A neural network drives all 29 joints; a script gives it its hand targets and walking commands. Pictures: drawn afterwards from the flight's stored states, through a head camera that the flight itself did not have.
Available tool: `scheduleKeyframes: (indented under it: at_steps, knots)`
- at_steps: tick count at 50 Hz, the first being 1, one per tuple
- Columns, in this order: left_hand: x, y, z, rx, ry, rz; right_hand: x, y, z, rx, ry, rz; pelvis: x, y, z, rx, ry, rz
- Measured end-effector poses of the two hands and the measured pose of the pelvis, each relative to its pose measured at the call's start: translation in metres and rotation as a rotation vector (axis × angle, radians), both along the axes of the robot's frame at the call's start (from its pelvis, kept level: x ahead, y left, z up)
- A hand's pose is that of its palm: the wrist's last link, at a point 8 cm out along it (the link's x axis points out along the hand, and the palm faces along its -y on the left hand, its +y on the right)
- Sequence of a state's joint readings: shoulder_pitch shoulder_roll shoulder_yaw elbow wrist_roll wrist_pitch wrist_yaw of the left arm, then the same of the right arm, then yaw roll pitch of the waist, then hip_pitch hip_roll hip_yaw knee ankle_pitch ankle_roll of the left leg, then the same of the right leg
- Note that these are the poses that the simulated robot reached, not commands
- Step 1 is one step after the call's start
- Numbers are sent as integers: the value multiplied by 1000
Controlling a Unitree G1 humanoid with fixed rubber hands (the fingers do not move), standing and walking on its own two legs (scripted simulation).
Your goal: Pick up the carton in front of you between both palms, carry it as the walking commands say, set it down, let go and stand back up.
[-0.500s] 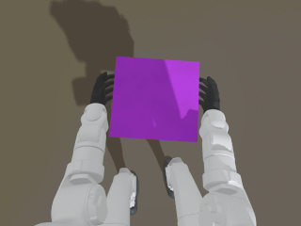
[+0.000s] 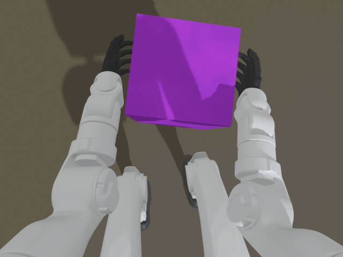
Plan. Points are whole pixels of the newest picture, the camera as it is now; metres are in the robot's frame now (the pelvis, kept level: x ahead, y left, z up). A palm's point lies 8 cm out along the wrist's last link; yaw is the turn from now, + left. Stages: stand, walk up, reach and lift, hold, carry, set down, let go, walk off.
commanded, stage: set down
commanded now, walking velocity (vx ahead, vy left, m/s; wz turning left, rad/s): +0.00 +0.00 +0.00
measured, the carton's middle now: (178, 85) +0.48 -0.08 -0.17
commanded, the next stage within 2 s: none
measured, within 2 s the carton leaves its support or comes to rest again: rests again in 1.66 s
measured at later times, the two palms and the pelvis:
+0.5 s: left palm (129, 71) +0.55 +0.05 -0.25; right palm (229, 94) +0.45 -0.23 -0.24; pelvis -0.03 +0.00 -0.11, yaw -1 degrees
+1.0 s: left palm (136, 76) +0.56 +0.04 -0.33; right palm (227, 91) +0.47 -0.25 -0.30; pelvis -0.02 +0.01 -0.15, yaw -2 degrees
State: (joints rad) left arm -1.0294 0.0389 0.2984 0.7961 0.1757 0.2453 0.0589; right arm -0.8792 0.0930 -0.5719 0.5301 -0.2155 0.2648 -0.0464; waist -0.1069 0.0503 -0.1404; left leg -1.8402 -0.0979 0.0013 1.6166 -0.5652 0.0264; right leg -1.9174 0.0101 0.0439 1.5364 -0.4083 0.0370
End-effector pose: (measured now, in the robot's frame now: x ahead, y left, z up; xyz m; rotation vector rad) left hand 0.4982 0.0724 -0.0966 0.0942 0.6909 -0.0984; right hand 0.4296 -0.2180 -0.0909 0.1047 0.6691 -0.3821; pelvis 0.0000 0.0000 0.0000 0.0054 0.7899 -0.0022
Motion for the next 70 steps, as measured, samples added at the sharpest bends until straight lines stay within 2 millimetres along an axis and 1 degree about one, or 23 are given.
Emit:
scheduleKeyframes:
  at_steps: [15,28,32,37,41,46,57,70]
  knots:
    - [32,-15,-83,38,20,-75,13,-10,-89,5,28,-46,-21,-6,-67,-7,14,5]
    - [58,-25,-169,58,41,-147,24,-16,-172,-8,61,-84,-25,-2,-116,-33,2,13]
    - [64,-31,-193,59,53,-166,35,-24,-184,-28,82,-72,-22,0,-128,-41,-2,12]
    - [70,-38,-214,52,51,-188,42,-32,-195,-37,84,-66,-18,4,-139,-52,1,8]
    - [72,-41,-224,51,51,-199,45,-36,-202,-35,85,-59,-15,6,-146,-54,-3,7]
    - [68,-38,-230,50,64,-193,43,-34,-207,-23,94,-47,-13,6,-151,-55,-12,10]
    - [62,-32,-236,61,78,-194,40,-30,-213,-22,113,-13,-21,6,-160,-65,-56,26]
    - [60,-35,-241,13,79,-225,39,-38,-222,-33,118,-13,-25,9,-163,-79,-93,28]
